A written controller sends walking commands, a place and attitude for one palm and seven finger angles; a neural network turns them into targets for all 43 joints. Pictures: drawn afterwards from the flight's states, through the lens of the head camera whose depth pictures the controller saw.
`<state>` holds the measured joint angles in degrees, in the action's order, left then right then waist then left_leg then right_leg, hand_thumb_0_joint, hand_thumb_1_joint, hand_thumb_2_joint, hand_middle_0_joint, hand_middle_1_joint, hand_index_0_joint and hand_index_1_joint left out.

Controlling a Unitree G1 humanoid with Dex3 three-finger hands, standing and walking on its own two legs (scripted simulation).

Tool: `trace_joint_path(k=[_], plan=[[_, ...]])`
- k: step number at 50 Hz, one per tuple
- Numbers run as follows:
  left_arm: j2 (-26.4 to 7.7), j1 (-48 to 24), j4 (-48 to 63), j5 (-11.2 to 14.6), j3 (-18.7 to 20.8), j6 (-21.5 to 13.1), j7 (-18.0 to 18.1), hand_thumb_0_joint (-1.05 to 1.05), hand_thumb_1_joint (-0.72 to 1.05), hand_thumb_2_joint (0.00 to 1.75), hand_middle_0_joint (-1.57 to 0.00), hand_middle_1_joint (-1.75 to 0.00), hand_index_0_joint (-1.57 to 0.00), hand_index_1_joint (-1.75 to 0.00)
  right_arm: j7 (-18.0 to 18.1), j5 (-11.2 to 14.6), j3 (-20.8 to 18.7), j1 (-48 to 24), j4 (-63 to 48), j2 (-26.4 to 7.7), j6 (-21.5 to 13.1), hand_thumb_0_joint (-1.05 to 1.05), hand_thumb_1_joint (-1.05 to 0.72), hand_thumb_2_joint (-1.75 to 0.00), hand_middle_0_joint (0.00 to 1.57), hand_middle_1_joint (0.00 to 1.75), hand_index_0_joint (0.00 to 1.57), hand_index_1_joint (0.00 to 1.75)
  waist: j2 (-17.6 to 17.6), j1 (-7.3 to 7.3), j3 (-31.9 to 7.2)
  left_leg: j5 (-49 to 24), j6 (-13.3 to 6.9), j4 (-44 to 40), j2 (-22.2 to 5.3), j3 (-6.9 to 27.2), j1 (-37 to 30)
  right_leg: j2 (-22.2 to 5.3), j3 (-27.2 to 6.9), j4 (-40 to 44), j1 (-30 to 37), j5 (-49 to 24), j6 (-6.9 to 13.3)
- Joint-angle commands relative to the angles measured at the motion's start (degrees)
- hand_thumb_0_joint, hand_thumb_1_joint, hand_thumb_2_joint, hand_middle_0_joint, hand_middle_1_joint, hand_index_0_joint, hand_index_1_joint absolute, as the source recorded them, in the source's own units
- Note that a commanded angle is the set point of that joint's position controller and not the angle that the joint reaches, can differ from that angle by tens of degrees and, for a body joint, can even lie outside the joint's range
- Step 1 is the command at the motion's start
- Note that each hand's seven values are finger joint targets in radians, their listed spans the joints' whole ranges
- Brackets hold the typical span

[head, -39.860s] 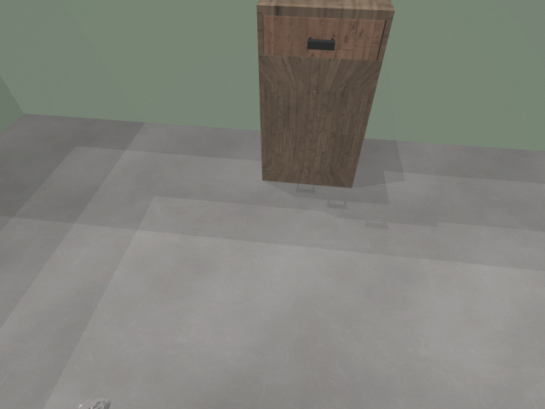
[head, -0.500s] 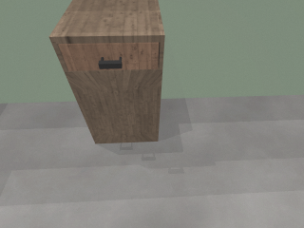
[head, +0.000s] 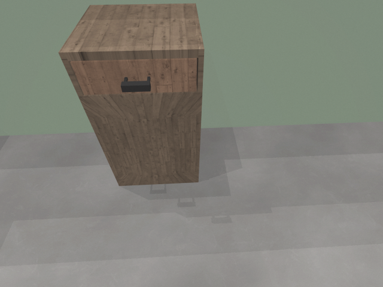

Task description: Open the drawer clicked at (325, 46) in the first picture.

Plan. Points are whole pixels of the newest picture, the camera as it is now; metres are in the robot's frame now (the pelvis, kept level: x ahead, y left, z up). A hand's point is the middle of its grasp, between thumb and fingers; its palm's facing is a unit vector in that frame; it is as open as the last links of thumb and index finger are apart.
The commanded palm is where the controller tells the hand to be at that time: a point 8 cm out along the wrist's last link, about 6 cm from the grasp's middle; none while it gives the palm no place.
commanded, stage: take the last steps up to it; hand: left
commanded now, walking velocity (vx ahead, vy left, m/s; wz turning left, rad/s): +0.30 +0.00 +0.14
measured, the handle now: (136, 82) +0.77 +0.24 -0.02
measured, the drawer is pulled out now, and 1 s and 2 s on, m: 0.00 0.00 0.00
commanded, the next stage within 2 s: come to a stop and stand still in 0.64 s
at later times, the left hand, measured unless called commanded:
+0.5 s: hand out of the picture +0.16 +0.19 -0.19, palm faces +0.03 -0.98 -0.18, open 7.3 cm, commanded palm none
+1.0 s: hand (138, 233) +0.29 +0.17 -0.19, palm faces +0.12 -0.97 -0.20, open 7.3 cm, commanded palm none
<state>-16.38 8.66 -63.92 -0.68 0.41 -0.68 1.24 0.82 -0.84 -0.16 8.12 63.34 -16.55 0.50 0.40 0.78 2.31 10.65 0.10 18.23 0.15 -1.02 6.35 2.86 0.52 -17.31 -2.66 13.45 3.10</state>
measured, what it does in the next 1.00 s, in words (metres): walks ahead: right foot, then left foot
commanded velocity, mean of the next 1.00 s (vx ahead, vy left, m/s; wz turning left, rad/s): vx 0.09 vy -0.01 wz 0.04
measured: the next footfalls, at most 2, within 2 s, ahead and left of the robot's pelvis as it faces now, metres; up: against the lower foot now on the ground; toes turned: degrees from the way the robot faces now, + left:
right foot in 0.58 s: +0.31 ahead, -0.14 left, +0.00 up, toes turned +1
left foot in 0.84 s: +0.30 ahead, +0.11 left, +0.00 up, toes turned +9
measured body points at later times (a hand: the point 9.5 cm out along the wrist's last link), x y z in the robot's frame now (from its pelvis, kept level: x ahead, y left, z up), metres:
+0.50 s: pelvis +0.12 +0.01 -0.01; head +0.18 +0.01 +0.43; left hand +0.15 +0.24 -0.17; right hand +0.00 -0.19 -0.15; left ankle +0.01 +0.12 -0.75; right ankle +0.21 -0.13 -0.71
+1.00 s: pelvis +0.27 -0.02 -0.01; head +0.31 +0.00 +0.44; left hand +0.29 +0.22 -0.17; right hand +0.39 -0.24 -0.15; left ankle +0.26 +0.10 -0.75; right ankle +0.26 -0.13 -0.74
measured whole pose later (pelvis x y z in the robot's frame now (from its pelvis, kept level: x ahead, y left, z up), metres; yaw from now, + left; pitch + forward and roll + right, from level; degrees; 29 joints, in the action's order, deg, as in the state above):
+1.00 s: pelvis +0.27 -0.02 -0.01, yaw +4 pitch +0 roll +0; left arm -10.4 12.2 -59.7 -1.1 2.7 0.9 1.4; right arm 2.1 -0.6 -1.5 7.1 56.6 -8.7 -0.3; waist -1.5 -1.5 4.7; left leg 15.7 0.2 29.0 -2.6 -4.7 13.2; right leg -2.9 6.2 -33.3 -13.9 16.9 -0.3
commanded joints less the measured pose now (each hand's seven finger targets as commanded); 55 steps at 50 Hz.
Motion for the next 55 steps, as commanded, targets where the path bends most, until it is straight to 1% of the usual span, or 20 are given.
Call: trace_joint_path(k=[1,7,10,12,13,15,20,24,27,28,29,30,33,37,40,42,48,52,54,55], plan=[[-6.54,4.29,1.26,0.02,1.24,-0.03,-0.10,0.00,0.90,0.90,-0.20,-0.30,-0.20,-0.30,-0.32,-0.80,-0.68,3.47,-1.17,-3.47,0.04,0.00,-0.90,-0.90,0.20,0.30,0.20,0.30,-1.95,-0.69,3.16,6.83,-0.83,2.36,-4.06,3.21,3.19,-9.86,-9.13,4.04,-5.74,10.57,0.26],[-6.66,9.89,1.25,-0.28,3.14,-0.68,-0.27,0.00,0.90,0.90,-0.20,-0.30,-0.20,-0.30,-0.17,-0.69,-1.63,3.74,-3.33,-1.23,-0.78,0.00,-0.90,-0.90,0.20,0.30,0.20,0.30,-6.79,-2.17,7.22,15.21,-0.23,18.31,-3.15,-1.47,17.00,-17.52,-15.43,4.34,0.39,4.82,7.80],[-5.19,7.91,2.17,0.04,3.76,-1.22,-0.38,0.00,0.90,0.90,-0.20,-0.30,-0.20,-0.30,0.21,-0.55,-2.14,13.17,-1.23,0.32,-1.78,0.00,-0.90,-0.90,0.20,0.30,0.20,0.30,-1.61,2.63,4.93,7.91,-1.26,7.17,-4.35,-2.33,3.58,-15.05,-7.96,-6.68,-6.05,-8.30,6.01],[0.23,3.95,4.98,0.37,2.62,-1.53,-0.98,0.00,0.90,0.90,-0.20,-0.30,-0.20,-0.30,0.79,-1.58,-3.87,27.34,3.68,-5.07,-2.89,0.00,-0.90,-0.90,0.20,0.30,0.20,0.30,19.61,6.63,3.98,-8.82,-11.41,-2.50,-19.96,22.82,-14.21,-1.17,5.06,-37.78,-29.78,8.54,-0.89],[-0.39,-0.90,6.73,-0.04,2.85,-1.77,-0.57,0.00,0.90,0.90,-0.20,-0.30,-0.20,-0.30,1.63,-1.36,-3.37,31.95,4.80,-3.77,-2.71,0.00,-0.90,-0.90,0.20,0.30,0.20,0.30,13.02,7.58,5.80,-18.67,-14.36,-3.87,-24.83,27.78,-13.79,-3.11,0.35,-46.93,-36.04,17.70,-0.58],[1.20,-0.77,6.64,-0.14,3.16,-1.55,-0.93,0.00,0.90,0.90,-0.20,-0.30,-0.20,-0.30,1.91,-1.21,-2.91,26.71,2.79,-1.22,-3.27,0.00,-0.90,-0.90,0.20,0.30,0.20,0.30,2.10,3.83,7.77,-18.90,-13.94,-3.63,-23.42,20.95,-8.30,-8.30,-2.15,-49.94,-37.17,12.59,-1.13],[4.87,-0.67,7.34,-0.44,2.52,-0.69,-2.63,0.00,0.90,0.90,-0.20,-0.30,-0.20,-0.30,2.10,-0.75,-2.58,23.84,3.08,1.16,-4.34,0.00,-0.90,-0.90,0.20,0.30,0.20,0.30,6.16,1.69,5.65,-17.90,-8.44,-4.56,-14.59,5.14,-3.64,-8.58,3.91,-32.97,-29.96,2.69,-2.72],[5.06,-2.58,7.95,-0.33,2.80,-0.57,-2.65,0.00,0.90,0.90,-0.20,-0.30,-0.20,-0.30,1.85,-0.95,-2.80,24.76,3.58,1.20,-3.79,0.00,-0.90,-0.90,0.20,0.30,0.20,0.30,7.84,2.06,5.84,-17.44,-7.66,-3.19,-14.37,3.22,0.17,-5.89,7.64,-24.28,-21.89,-0.12,-1.81],[2.11,8.44,5.10,-0.26,3.99,-1.48,-2.41,0.00,0.90,0.90,-0.20,-0.30,-0.20,-0.30,1.64,-0.32,-2.98,22.81,3.28,1.06,-3.20,0.00,-0.90,-0.90,0.20,0.30,0.20,0.30,3.93,-3.62,0.25,-24.52,-5.16,11.27,-11.90,0.04,3.96,-2.95,8.84,-15.77,-3.19,-3.90,-0.29],[-1.44,17.71,2.35,-0.52,5.19,-2.14,-2.00,0.00,0.90,0.90,-0.20,-0.30,-0.20,-0.30,1.23,0.34,-2.94,21.71,2.50,2.01,-3.34,0.00,-0.90,-0.90,0.20,0.30,0.20,0.30,-0.95,-7.47,-4.21,-15.90,-2.93,24.46,-8.47,-3.12,12.99,-9.08,0.80,-13.30,10.86,-3.59,2.25],[-7.85,24.51,0.89,-0.58,6.95,-2.57,-1.17,0.00,0.90,0.90,-0.20,-0.30,-0.20,-0.30,0.84,1.03,-2.47,22.89,0.11,6.41,-3.69,0.00,-0.90,-0.90,0.20,0.30,0.20,0.30,-17.14,-8.63,-9.89,16.39,-0.64,46.14,-0.28,-6.13,24.38,-27.08,-25.01,-3.12,17.61,-6.16,9.11],[-8.25,22.90,1.18,0.30,6.32,-2.00,-0.72,0.00,0.90,0.90,-0.20,-0.30,-0.20,-0.30,0.82,0.87,-2.91,18.07,-1.37,5.28,-3.17,0.00,-0.90,-0.90,0.20,0.30,0.20,0.30,-11.42,-8.64,-6.22,25.78,-1.42,56.76,-2.26,-0.73,27.73,-30.21,-28.82,1.01,11.47,-3.94,12.08],[-0.68,7.22,5.66,-0.76,4.47,-1.79,0.75,0.00,0.90,0.90,-0.20,-0.30,-0.20,-0.30,0.17,-0.33,-3.10,15.49,-2.14,7.86,-1.86,0.00,-0.90,-0.90,0.20,0.30,0.20,0.30,-7.03,-0.75,1.60,18.11,-1.67,51.36,-9.42,3.60,22.76,-24.58,-14.55,3.00,-13.35,3.44,9.01],[-0.09,4.76,6.14,-1.18,4.34,-2.37,0.16,0.00,0.90,0.90,-0.20,-0.30,-0.20,-0.30,-0.54,-0.36,-2.34,18.68,-1.54,10.47,-1.07,0.00,-0.90,-0.90,0.20,0.30,0.20,0.30,-5.29,2.26,-0.99,13.15,-0.51,28.25,-6.56,-2.25,9.85,-18.80,-4.88,2.41,-19.45,-0.69,7.27],[1.97,3.83,5.92,-0.03,3.53,-1.47,0.31,0.00,0.90,0.90,-0.20,-0.30,-0.20,-0.30,0.03,-0.36,-1.49,18.80,-0.76,8.85,-1.49,0.00,-0.90,-0.90,0.20,0.30,0.20,0.30,0.05,2.73,-0.84,-3.80,1.27,9.23,-4.52,-2.41,-0.02,-12.89,0.39,-5.33,-19.84,-6.56,2.39],[4.01,7.09,6.35,0.15,2.62,-0.65,0.57,0.00,0.90,0.90,-0.20,-0.30,-0.20,-0.30,0.80,-0.36,-2.35,14.47,-3.36,1.09,-2.17,0.00,-0.90,-0.90,0.20,0.30,0.20,0.30,9.98,-0.61,-2.13,-24.05,-4.36,3.98,-15.93,8.63,5.29,-7.26,3.61,-10.21,-13.21,0.06,-2.90],[-0.75,7.48,7.15,-0.07,3.54,0.66,0.82,0.00,0.90,0.90,-0.20,-0.30,-0.20,-0.30,2.19,0.15,-4.01,8.79,-6.52,-3.11,-0.03,0.00,-0.90,-0.90,0.20,0.30,0.20,0.30,10.00,0.38,-5.08,-57.84,-5.07,8.08,-15.64,3.68,-7.02,-6.80,4.22,-19.13,-14.31,-2.79,-3.25],[-0.77,7.03,9.68,-0.29,4.32,1.76,0.36,0.00,0.90,0.90,-0.20,-0.30,-0.20,-0.30,2.46,-0.55,-5.57,4.90,-8.71,-6.40,1.14,0.00,-0.90,-0.90,0.20,0.30,0.20,0.30,9.39,-0.06,-5.34,-54.46,-9.31,8.86,-19.74,5.79,-9.36,-4.63,0.76,-24.34,-19.52,12.75,-2.48],[-1.26,9.63,9.57,-0.58,4.67,1.70,0.18,0.00,0.90,0.90,-0.20,-0.30,-0.20,-0.30,2.36,-0.34,-5.73,1.37,-9.72,-6.12,1.38,0.00,-0.90,-0.90,0.20,0.30,0.20,0.30,7.28,-2.09,-5.59,-44.31,-6.10,12.36,-16.50,3.21,-4.53,-5.23,0.68,-14.61,-13.26,0.52,-2.34],[-3.26,11.21,9.61,-1.11,5.01,1.39,0.26,0.00,0.90,0.90,-0.20,-0.30,-0.20,-0.30,2.15,0.02,-5.72,0.43,-10.43,-5.05,1.66,0.00,-0.90,-0.90,0.20,0.30,0.20,0.30,-1.18,-2.76,-5.96,-28.89,-2.52,17.58,-11.33,-0.28,0.67,-8.42,-3.05,-7.71,-8.57,-23.42,-1.98]])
